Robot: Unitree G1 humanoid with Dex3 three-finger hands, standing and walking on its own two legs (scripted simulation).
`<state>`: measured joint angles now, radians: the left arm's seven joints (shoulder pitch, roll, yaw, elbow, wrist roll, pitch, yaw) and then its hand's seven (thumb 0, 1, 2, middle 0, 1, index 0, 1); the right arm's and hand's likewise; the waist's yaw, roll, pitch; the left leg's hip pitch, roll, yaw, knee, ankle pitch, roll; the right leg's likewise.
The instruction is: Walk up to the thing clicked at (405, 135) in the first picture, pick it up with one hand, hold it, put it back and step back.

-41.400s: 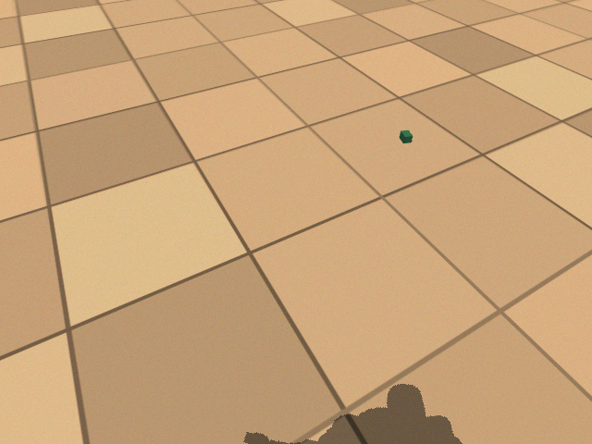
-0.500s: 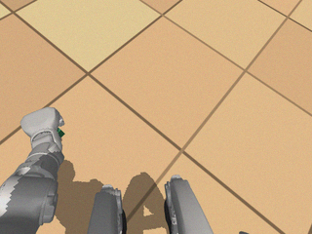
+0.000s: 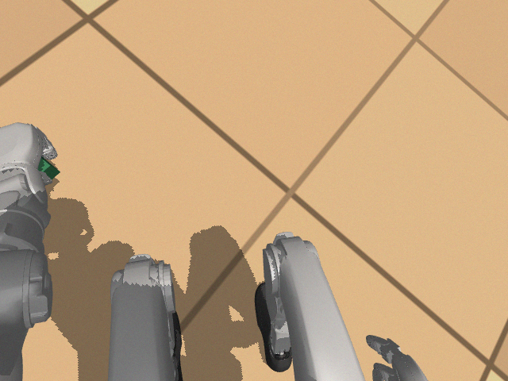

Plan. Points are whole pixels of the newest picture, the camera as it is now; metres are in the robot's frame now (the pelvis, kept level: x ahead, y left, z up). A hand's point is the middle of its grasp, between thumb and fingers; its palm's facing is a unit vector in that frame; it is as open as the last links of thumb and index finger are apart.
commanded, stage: crouch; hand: left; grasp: from above
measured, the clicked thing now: (29, 172) +0.48 +0.31 -0.21
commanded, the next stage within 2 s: lower in 0.72 s
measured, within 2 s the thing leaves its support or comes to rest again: rests again in 1.76 s
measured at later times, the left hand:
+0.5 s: hand (47, 171) +0.49 +0.29 -0.23, palm faces -0.40 -0.16 -0.90, open 5.3 cm
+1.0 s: hand (53, 173) +0.50 +0.30 -0.28, palm faces -0.42 -0.16 -0.89, open 5.3 cm
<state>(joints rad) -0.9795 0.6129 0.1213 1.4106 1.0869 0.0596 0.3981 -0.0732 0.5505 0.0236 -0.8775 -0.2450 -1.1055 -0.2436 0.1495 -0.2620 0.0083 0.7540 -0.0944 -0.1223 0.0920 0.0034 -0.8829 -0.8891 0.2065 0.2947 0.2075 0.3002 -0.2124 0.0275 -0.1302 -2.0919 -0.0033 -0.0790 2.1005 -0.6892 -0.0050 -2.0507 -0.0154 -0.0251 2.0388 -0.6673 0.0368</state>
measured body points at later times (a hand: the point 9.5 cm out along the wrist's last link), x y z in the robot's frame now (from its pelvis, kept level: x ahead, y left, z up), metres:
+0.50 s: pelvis -0.01 +0.00 -0.08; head +0.25 +0.04 +0.29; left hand +0.51 +0.30 -0.18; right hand +0.00 -0.27 -0.18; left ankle +0.07 +0.12 -0.39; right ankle +0.09 -0.14 -0.39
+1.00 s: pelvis +0.00 +0.00 -0.10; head +0.27 +0.06 +0.25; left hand +0.52 +0.31 -0.23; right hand +0.01 -0.27 -0.19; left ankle +0.07 +0.12 -0.39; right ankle +0.09 -0.14 -0.39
